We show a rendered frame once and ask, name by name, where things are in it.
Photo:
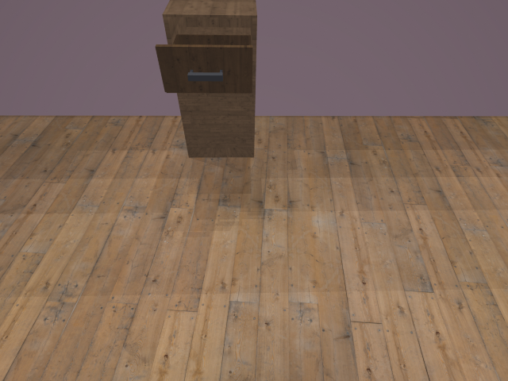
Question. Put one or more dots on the handle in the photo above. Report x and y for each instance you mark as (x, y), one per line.
(205, 76)

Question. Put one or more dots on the drawer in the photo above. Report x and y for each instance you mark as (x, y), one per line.
(206, 53)

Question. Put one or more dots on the cabinet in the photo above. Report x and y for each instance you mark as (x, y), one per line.
(216, 124)

